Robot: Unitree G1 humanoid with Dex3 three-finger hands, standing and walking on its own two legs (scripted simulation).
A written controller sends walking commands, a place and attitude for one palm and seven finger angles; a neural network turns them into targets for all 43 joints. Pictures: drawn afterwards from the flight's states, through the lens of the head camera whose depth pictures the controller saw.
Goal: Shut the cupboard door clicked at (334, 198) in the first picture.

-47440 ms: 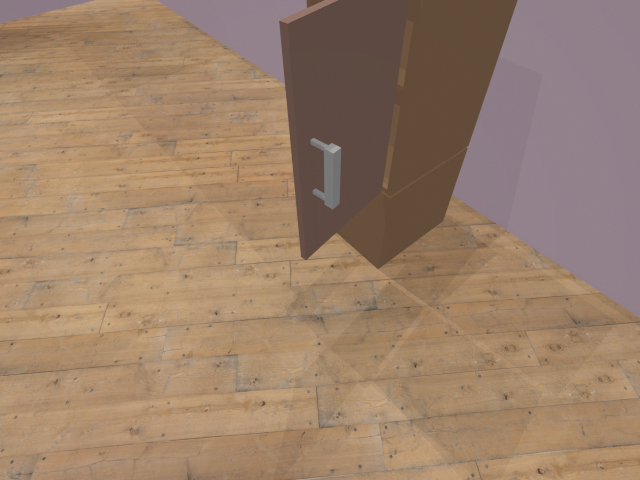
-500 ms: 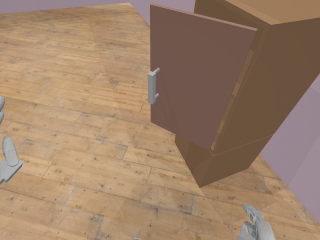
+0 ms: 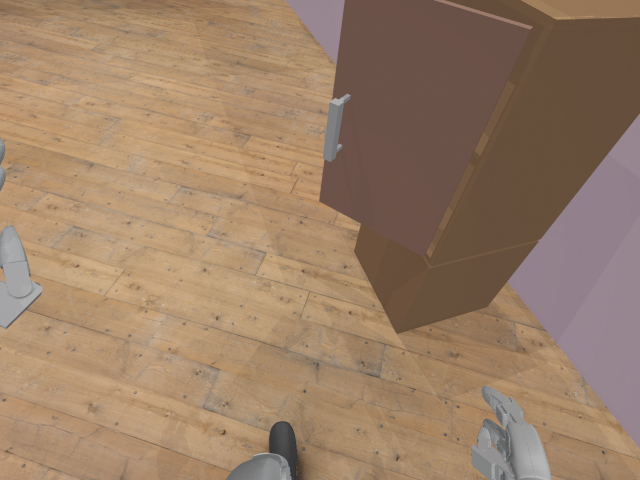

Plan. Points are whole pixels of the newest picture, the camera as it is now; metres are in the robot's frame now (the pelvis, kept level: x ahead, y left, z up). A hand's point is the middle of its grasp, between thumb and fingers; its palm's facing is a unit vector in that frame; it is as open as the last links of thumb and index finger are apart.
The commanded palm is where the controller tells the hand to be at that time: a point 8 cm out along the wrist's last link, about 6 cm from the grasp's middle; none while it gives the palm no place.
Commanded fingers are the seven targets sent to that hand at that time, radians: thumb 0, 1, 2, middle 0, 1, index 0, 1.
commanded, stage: stop stepping back and stand still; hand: left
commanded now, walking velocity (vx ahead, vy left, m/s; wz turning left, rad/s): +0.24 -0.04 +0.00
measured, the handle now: (337, 127) +0.88 -0.02 -0.04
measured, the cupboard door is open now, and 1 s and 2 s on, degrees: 37 37 37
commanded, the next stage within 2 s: let the arm hang, fingers relaxed in 0.86 s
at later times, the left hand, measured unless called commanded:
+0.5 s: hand out of the picture +0.10 +0.29 +0.20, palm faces +0.12 -0.89 -0.44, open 7.4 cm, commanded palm +0.06 +0.37 +0.20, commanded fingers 0.00 0.90 0.90 -0.20 -0.30 -0.20 -0.30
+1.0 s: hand out of the picture +0.12 +0.33 +0.17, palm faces +0.30 -0.88 -0.36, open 7.4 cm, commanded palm none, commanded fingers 0.00 0.90 0.90 -0.20 -0.30 -0.20 -0.30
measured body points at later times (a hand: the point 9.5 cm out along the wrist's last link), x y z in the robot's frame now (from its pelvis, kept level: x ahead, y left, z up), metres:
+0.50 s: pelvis -0.13 +0.09 +0.04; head -0.12 +0.15 +0.49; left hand +0.09 +0.34 +0.23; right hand -0.04 -0.14 -0.03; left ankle -0.04 +0.15 -0.71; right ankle -0.11 -0.03 -0.63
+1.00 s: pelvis -0.13 +0.12 +0.00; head -0.15 +0.14 +0.45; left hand +0.10 +0.38 +0.19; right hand -0.05 -0.16 -0.09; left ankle -0.04 +0.23 -0.72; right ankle -0.23 +0.03 -0.71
